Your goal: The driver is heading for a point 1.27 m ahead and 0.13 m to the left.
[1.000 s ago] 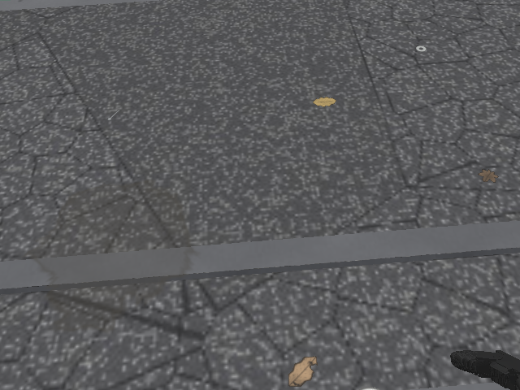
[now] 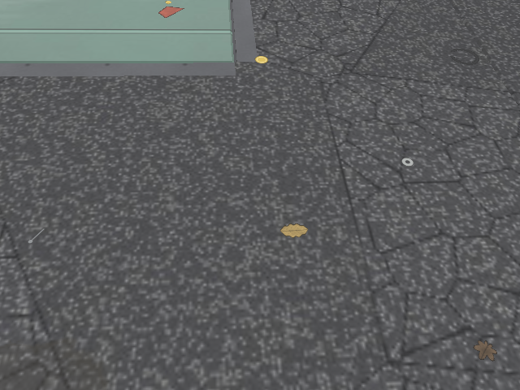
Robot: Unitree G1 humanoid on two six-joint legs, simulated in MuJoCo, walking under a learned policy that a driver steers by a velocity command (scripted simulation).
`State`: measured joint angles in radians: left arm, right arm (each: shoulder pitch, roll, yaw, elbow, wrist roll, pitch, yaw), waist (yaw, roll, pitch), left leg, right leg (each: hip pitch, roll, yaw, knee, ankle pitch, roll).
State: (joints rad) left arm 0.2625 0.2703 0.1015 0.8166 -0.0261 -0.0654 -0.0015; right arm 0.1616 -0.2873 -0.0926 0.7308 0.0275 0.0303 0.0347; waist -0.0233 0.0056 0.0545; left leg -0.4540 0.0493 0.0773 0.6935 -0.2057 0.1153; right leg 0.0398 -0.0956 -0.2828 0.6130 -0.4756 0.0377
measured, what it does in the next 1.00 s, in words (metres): walks ahead, turning left: right foot, then left foot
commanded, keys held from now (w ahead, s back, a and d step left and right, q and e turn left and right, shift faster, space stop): w+q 0.44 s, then w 0.44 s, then w+e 0.12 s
